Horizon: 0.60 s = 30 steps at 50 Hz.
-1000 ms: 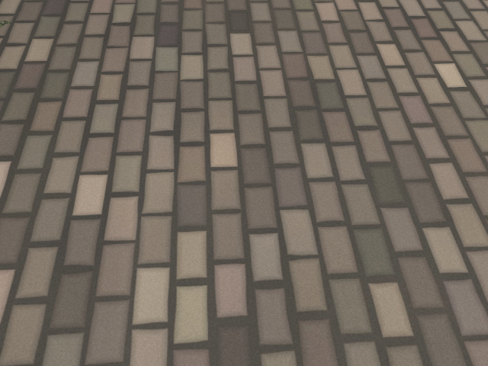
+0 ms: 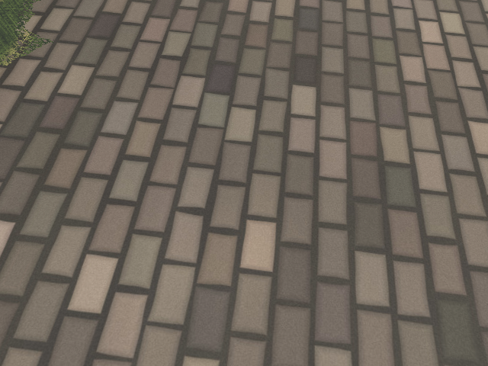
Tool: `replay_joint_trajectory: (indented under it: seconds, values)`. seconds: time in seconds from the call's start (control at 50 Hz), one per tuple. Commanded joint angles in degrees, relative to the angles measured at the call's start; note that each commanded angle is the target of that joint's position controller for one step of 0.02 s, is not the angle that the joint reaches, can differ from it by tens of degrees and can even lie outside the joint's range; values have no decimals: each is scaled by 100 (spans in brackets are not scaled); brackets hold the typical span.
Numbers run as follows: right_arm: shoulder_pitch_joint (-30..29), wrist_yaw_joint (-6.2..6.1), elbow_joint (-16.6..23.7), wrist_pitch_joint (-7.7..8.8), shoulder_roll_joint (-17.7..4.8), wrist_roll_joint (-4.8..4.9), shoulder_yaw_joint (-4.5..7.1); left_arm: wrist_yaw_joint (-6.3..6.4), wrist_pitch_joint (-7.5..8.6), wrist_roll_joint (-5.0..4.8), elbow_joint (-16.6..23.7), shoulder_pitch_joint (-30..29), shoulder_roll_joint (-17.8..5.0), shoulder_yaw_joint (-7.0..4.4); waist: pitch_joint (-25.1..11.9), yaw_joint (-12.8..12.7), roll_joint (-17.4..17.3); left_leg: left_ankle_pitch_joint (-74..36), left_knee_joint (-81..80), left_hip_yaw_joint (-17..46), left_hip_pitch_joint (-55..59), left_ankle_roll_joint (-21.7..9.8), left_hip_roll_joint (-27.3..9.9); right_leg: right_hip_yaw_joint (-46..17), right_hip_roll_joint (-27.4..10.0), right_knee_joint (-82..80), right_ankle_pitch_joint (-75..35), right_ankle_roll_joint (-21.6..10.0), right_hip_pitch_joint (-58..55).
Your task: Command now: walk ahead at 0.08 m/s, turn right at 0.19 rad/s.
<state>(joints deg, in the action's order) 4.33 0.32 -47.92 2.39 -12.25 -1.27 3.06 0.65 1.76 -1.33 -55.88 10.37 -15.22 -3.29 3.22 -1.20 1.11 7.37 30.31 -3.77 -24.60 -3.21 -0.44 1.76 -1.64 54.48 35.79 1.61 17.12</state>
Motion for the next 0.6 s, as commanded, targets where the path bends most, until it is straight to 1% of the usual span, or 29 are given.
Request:
replay_joint_trajectory:
  seconds: [0.02, 0.04, 0.06, 0.08, 0.1, 0.14, 0.18, 0.22, 0.28, 0.3, 0.32, 0.34, 0.36, 0.38, 0.4, 0.42, 0.44, 0.46, 0.48, 0.5, 0.52, 0.54, 0.6]
  values:
    - [264, -132, 172, 7, -936, 50, 217, 126, -190, -34, 252, 16, -674, -193, -1152, 157, -489, -1938, -1088, 1572, 1762, -1159, -1760, -526, -289, 933, -69, 110, 1260]
    - [70, -169, 181, -23, -932, 9, 220, 174, -300, -13, 212, 175, -663, -224, -988, 5, -643, -1323, -1330, 1360, 1215, -1084, -1664, -456, -288, 954, -395, 160, 962]
    - [-8, -202, 180, -43, -944, -23, 234, 209, -367, 4, 202, 279, -613, -244, -907, -37, -737, -901, -1487, 1217, 952, -1087, -1635, -346, -240, 999, -605, 182, 857]
    - [-26, -237, 165, -56, -930, -33, 239, 234, -406, 13, 215, 335, -557, -260, -874, -43, -749, -599, -1593, 1069, 829, -1112, -1626, -285, -240, 1012, -735, 185, 835]
    - [10, -265, 133, -53, -921, -15, 250, 241, -421, 10, 223, 397, -510, -273, -901, -42, -762, 151, -1759, 977, 783, -1091, -1616, -236, -288, 918, -916, 146, 863]
    - [70, -328, 62, -25, -997, 73, 302, 211, -406, 22, 336, 267, -463, -281, -872, 26, -913, 1382, -2083, 1016, 903, -1006, -1705, -147, -391, 584, -1186, 46, 1065]
    - [96, -373, 11, 17, -1077, 114, 342, 148, -346, 35, 444, 89, -450, -288, -848, 55, -914, 1930, -2263, 988, 1038, -883, -1784, -95, -454, 172, -1322, -69, 1079]
    - [-15, -368, 19, 55, -1178, 156, 387, 84, -284, 44, 453, 98, -399, -283, -821, -12, -872, 2093, -2359, 764, 1001, -748, -1773, 31, -428, -393, -1359, -212, 756]
    - [-121, -290, 29, 52, -1278, 250, 437, 6, -264, 52, 373, 329, -428, -306, -721, -124, -882, 2354, -2331, 476, 917, -619, -1764, 345, -287, -1153, -1303, -406, 210]
    - [-178, -264, 37, 29, -1283, 286, 438, -15, -270, 45, 322, 497, -416, -310, -672, -215, -843, 2508, -2243, 390, 860, -556, -1759, 459, -249, -1486, -1409, -487, -10]
    - [-297, -242, 54, -9, -1261, 329, 429, -30, -278, 44, 212, 795, -367, -309, -607, -369, -759, 2708, -2052, 231, 698, -448, -1689, 637, -167, -1968, -1638, -590, -366]
    - [-427, -223, 75, -50, -1132, 344, 395, -38, -284, 59, 18, 1203, -356, -326, -491, -520, -560, 2860, -1625, 8, 447, -297, -1498, 771, 2, -2409, -1665, -731, -752]
    - [-526, -199, 94, -95, -893, 307, 342, -47, -259, 54, -230, 1733, -385, -355, -380, -673, -22, 2929, -588, -343, 55, -96, -1157, 493, 24, -2903, -1326, -937, -1174]
    - [-700, -108, 179, -117, -478, 255, 239, -17, -181, 69, -279, 2098, -671, -408, -198, -711, 1276, 2788, 1744, -827, -1268, 257, -630, -1530, -1170, -3662, -285, -1464, -1673]
    - [-929, -50, 526, 9, -355, 301, 190, -62, 17, 94, 88, 1791, -1261, -415, 53, -432, 1435, 2554, 2599, 18, -2763, 363, 49, -3999, -1940, -4543, 822, -2179, -1778]
    - [-1260, -7, 635, 172, -731, 416, 239, -67, 185, 203, 225, 1369, -1256, -438, 289, -388, 1040, 2012, 2860, 605, -3160, 243, -172, -4321, -2116, -5100, 1298, -2213, -1577]
    - [-1173, 5, 567, 288, -1061, 423, 315, -26, 301, 175, 348, 985, -1062, -370, 411, -159, 894, 1258, 2699, 711, -3181, 189, -334, -3790, -1959, -5010, 553, -1883, -1561]
    - [-1011, -24, 384, 336, -1123, 287, 352, -7, 322, 111, 392, 873, -862, -315, 266, -73, 649, 802, 2519, 679, -2876, 234, -420, -3139, -1694, -4805, -324, -1609, -1568]
    - [-960, -53, 289, 355, -1083, 163, 359, 9, 304, 48, 400, 914, -696, -266, 136, -72, 528, 451, 2199, 642, -2561, 291, -415, -2649, -1461, -4774, -861, -1429, -1523]
    - [-988, -37, 255, 367, -1007, 141, 356, 34, 307, 50, 396, 1045, -586, -231, 36, -77, 518, 78, 1927, 640, -2294, 328, -373, -2360, -1325, -4744, -1344, -1332, -1527]
    - [-1021, -16, 233, 375, -894, 151, 339, 55, 316, 54, 374, 1215, -525, -212, -47, -111, 460, -240, 1690, 594, -2115, 352, -284, -2095, -1196, -4698, -1859, -1271, -1592]
    - [-1069, 0, 231, 383, -781, 168, 316, 77, 322, 64, 350, 1358, -528, -212, -99, -136, 455, -503, 1412, 576, -1968, 362, -211, -1891, -1097, -4635, -2269, -1221, -1637]
    - [-1437, 43, 339, 390, -594, 228, 248, 122, 306, 63, 327, 1665, -582, -238, -54, -288, 560, -931, 661, 524, -1631, 395, -36, -1599, -927, -4519, -2871, -1166, -1564]
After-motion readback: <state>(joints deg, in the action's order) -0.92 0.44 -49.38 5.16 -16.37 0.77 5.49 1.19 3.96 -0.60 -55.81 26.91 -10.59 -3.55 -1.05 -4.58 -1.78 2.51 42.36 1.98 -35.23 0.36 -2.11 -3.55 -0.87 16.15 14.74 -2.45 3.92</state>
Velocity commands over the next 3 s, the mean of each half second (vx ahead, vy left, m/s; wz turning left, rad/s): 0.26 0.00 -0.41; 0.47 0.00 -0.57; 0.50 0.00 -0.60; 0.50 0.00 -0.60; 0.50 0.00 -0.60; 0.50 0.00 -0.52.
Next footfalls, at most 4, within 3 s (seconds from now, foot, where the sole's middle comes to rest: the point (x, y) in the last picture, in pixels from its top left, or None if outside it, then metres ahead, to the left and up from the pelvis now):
0.38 right None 0.04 -0.14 -0.77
0.82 left None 0.44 -0.04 -0.77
1.32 right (410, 347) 0.51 -0.43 -0.77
1.80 left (419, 241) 0.84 -0.53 -0.77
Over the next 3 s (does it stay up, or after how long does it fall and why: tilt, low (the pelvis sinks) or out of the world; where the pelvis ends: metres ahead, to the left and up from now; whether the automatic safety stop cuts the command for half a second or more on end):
stays up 0.81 -1.09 0.01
